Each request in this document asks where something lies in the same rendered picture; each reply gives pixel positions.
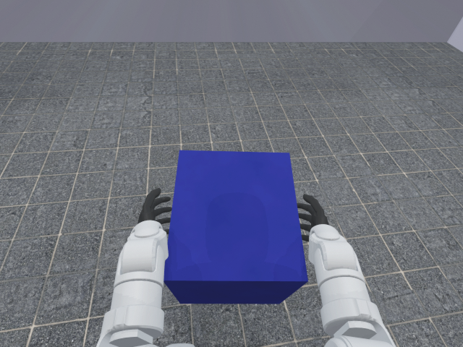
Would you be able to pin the carton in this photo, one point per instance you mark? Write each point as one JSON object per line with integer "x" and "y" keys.
{"x": 234, "y": 234}

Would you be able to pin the right robot forearm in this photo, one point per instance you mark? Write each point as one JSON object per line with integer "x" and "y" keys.
{"x": 347, "y": 309}

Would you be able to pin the left robot forearm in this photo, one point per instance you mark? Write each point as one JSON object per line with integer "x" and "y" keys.
{"x": 136, "y": 317}

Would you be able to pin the robot left hand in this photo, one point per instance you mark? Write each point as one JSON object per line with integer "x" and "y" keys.
{"x": 148, "y": 212}

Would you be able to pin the robot right hand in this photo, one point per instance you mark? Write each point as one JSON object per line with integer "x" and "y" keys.
{"x": 317, "y": 216}

